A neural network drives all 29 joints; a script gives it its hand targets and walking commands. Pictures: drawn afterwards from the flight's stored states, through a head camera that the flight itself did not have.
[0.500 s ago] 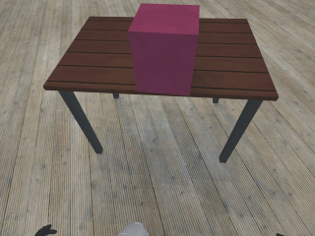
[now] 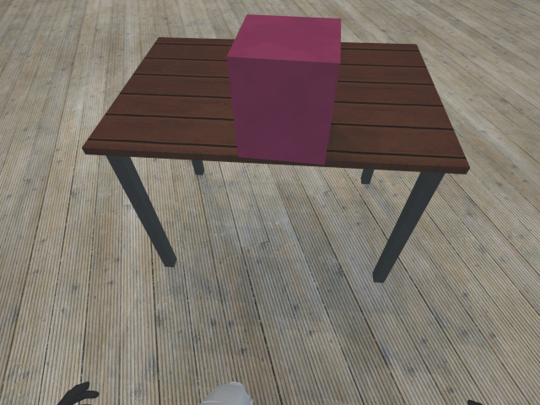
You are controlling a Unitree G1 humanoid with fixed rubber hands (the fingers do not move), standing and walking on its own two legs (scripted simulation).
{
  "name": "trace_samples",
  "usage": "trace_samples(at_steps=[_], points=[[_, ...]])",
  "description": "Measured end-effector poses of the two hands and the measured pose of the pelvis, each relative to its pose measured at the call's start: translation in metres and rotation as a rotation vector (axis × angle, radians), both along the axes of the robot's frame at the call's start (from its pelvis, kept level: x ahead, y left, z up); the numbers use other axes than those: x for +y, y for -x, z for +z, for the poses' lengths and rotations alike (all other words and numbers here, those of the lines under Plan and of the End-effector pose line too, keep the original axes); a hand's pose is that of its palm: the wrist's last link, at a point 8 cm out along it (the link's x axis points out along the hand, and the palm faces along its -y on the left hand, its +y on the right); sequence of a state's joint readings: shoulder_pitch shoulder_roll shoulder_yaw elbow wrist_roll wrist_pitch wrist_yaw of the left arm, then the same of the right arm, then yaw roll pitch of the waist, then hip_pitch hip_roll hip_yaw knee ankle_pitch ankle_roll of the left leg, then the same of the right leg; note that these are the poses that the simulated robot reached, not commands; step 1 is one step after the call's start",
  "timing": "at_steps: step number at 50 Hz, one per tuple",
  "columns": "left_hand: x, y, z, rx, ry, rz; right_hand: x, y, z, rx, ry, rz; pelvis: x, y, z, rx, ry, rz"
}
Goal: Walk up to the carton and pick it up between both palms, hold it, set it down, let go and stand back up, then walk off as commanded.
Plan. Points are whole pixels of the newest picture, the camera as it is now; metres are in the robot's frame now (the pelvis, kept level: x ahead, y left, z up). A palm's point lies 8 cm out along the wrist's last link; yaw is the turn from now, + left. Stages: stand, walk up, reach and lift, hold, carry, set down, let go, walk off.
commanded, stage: stand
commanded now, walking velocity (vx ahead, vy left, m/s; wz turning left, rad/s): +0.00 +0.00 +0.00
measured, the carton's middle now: (286, 91) +0.75 +0.00 +0.05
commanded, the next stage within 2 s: none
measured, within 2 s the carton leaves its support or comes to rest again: neither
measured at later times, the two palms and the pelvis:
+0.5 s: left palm out of the picture +0.09 +0.32 -0.08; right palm out of the picture +0.09 -0.31 -0.11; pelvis +0.00 +0.00 +0.00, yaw +0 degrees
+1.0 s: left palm out of the picture +0.09 +0.32 -0.08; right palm out of the picture +0.09 -0.31 -0.11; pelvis +0.00 +0.00 +0.00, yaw +0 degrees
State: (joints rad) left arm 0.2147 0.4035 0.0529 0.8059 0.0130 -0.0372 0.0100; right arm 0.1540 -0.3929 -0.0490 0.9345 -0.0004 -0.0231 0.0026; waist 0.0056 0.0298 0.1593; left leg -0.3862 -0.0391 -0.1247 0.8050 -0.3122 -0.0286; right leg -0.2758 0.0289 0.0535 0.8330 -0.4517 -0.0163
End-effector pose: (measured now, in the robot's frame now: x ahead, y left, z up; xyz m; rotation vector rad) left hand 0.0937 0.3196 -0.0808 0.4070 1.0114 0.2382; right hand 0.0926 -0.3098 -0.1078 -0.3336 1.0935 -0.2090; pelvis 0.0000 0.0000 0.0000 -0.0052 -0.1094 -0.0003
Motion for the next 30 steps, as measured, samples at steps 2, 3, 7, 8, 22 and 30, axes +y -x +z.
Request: trace_samples(at_steps=[2, 3, 7, 8, 22, 30], points=[[0.0009, 0.0015, -0.0004, 0.004, -0.001, 0.001, 0.0002, 0.0022, -0.0007, 0.006, -0.001, -0.003, 0.0002, 0.0005, 0.0, -0.001, 0.0, 0.0], [0.0012, 0.0021, -0.0005, 0.006, -0.001, 0.002, 0.0004, 0.0028, -0.0009, 0.007, -0.001, -0.004, 0.0003, 0.0007, -0.0001, -0.001, 0.0, 0.0], [0.0015, 0.0034, -0.001, 0.009, -0.001, 0.004, 0.0003, 0.0055, -0.0019, 0.016, -0.001, -0.008, 0.0004, 0.0011, -0.0001, -0.002, 0.001, 0.0], [0.0016, 0.0037, -0.0012, 0.011, -0.001, 0.005, 0.0003, 0.0061, -0.0022, 0.019, -0.002, -0.009, 0.0004, 0.001, -0.0001, -0.002, 0.0, 0.0], [0.0021, -0.0008, -0.001, 0.007, -0.003, 0.006, 0.0013, 0.0034, -0.0031, 0.019, -0.005, -0.012, 0.0003, 0.0009, -0.0001, -0.001, 0.0, 0.0], [0.0008, 0.0, -0.0027, 0.013, 0.001, 0.011, 0.0017, 0.0021, -0.0035, 0.019, -0.007, -0.013, 0.0003, 0.0009, -0.0001, -0.001, 0.0, 0.0]])
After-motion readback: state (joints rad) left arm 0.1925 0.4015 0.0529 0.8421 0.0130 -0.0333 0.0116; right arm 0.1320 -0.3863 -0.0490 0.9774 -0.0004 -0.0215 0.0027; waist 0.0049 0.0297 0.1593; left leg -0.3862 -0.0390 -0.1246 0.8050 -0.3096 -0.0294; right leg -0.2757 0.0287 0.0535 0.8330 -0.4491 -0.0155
